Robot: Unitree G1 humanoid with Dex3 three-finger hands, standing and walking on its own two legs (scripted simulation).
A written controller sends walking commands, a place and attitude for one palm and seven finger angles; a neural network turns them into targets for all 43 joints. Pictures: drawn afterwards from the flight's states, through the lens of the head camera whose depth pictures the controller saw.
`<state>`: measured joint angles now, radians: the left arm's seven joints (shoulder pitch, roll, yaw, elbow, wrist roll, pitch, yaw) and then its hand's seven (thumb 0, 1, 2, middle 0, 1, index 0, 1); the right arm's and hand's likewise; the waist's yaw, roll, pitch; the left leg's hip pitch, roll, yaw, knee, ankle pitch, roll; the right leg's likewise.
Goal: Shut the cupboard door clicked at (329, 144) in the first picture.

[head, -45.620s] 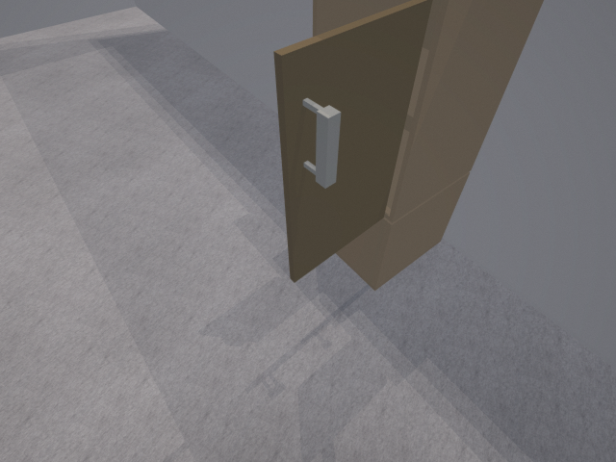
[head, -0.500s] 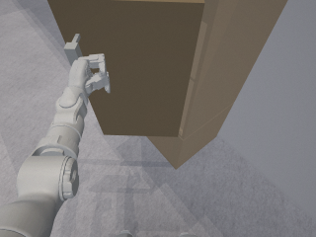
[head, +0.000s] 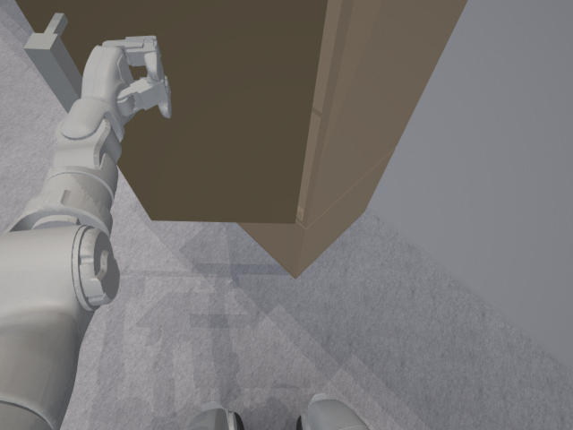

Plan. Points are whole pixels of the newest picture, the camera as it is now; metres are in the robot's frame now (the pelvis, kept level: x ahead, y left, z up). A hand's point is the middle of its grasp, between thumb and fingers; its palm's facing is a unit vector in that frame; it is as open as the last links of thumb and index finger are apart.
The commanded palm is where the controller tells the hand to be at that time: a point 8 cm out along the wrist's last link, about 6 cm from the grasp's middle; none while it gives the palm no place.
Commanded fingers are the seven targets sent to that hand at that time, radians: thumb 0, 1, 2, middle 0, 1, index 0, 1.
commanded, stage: push the door shut along its arc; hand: left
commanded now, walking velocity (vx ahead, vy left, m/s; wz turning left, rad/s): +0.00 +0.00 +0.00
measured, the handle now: (79, 81) +0.57 +0.19 +0.13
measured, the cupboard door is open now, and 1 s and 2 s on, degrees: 45 27 27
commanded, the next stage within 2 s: pull the fist back off the door in 0.52 s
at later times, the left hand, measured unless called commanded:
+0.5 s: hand (168, 68) +0.57 +0.08 +0.15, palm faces -0.33 -0.94 +0.01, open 3.2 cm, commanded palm +0.59 +0.11 +0.14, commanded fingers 0.00 0.90 0.90 -1.30 -1.50 -1.30 -1.50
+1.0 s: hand (198, 63) +0.59 +0.04 +0.13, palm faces +0.11 -0.99 +0.01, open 3.1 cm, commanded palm +0.54 +0.09 +0.14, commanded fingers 0.00 0.90 0.90 -1.30 -1.50 -1.30 -1.50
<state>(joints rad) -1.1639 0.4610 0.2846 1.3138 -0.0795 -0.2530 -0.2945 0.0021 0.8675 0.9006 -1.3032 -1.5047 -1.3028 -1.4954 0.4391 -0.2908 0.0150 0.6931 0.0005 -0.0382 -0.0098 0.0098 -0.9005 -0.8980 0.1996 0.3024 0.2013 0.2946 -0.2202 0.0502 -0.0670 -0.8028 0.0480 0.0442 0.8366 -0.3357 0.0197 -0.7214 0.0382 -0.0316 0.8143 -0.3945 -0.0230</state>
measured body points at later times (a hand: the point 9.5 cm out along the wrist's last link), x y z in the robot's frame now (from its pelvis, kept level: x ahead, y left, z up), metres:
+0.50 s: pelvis +0.00 +0.00 -0.01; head +0.15 +0.02 +0.41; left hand +0.58 +0.13 +0.15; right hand -0.03 -0.27 -0.12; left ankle +0.03 +0.11 -0.70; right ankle -0.01 -0.11 -0.70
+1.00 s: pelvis +0.02 +0.00 -0.01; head +0.14 +0.00 +0.43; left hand +0.58 +0.09 +0.14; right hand -0.07 -0.22 -0.12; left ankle +0.03 +0.11 -0.70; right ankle -0.01 -0.11 -0.70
